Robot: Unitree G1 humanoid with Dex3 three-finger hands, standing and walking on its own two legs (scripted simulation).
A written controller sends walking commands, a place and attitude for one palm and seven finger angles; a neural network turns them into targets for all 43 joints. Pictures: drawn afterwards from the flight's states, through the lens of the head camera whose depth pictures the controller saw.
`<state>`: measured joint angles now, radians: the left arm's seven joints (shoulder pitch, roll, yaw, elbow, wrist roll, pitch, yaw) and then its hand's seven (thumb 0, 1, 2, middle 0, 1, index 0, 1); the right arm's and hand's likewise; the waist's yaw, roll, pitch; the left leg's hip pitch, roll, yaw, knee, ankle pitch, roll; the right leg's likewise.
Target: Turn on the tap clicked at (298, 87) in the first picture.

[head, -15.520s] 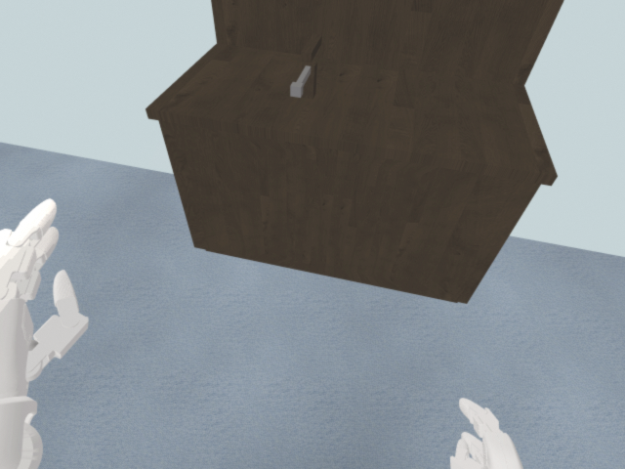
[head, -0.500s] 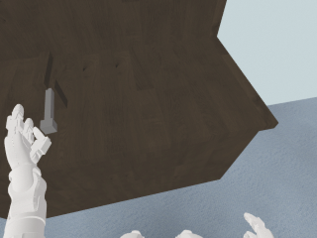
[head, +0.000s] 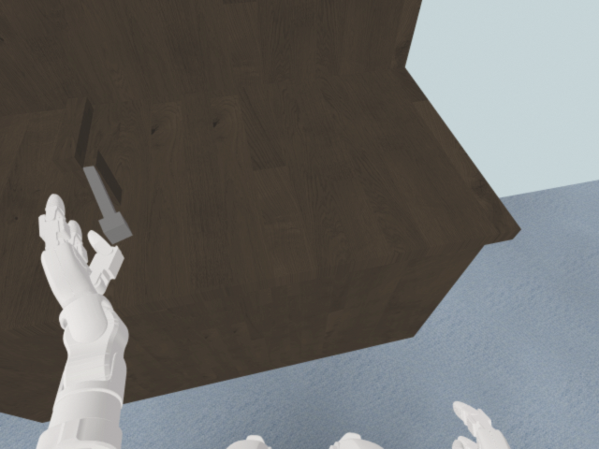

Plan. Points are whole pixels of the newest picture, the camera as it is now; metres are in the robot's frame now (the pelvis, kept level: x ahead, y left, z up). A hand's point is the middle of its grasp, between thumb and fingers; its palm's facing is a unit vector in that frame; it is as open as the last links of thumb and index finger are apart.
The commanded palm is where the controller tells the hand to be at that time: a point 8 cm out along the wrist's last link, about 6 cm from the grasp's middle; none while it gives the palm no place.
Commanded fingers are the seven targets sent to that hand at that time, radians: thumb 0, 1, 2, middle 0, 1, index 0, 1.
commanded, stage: push the lever round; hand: left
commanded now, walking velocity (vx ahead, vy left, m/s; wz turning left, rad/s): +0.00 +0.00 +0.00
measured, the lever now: (115, 228) +0.38 +0.27 +0.07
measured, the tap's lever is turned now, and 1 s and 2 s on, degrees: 21 45 66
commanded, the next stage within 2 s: none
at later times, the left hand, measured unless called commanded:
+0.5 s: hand (145, 238) +0.38 +0.23 +0.05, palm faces +0.68 -0.73 -0.09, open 7.7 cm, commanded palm +0.33 +0.25 +0.06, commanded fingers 0.00 0.90 0.90 -0.15 -0.15 -0.15 -0.15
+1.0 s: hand (169, 224) +0.40 +0.21 +0.05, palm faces +0.75 -0.65 -0.09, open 7.6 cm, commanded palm +0.36 +0.22 +0.06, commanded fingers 0.00 0.90 0.90 -0.15 -0.15 -0.15 -0.15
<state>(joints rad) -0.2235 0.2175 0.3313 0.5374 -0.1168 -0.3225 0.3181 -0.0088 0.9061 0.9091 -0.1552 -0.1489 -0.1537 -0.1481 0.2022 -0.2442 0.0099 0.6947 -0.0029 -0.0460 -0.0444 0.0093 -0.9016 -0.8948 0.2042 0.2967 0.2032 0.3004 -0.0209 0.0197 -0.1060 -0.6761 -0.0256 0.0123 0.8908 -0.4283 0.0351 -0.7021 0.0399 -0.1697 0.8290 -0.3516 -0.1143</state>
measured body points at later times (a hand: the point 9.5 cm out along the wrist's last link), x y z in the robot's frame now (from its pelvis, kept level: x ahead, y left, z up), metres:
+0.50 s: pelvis +0.01 +0.00 +0.00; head +0.06 +0.00 +0.45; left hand +0.34 +0.27 +0.06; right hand +0.13 -0.25 -0.12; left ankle +0.00 +0.10 -0.69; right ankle +0.04 -0.05 -0.69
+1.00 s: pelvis +0.01 +0.00 +0.00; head +0.06 -0.01 +0.45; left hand +0.36 +0.24 +0.06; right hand +0.13 -0.25 -0.12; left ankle +0.00 +0.10 -0.69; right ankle +0.04 -0.05 -0.69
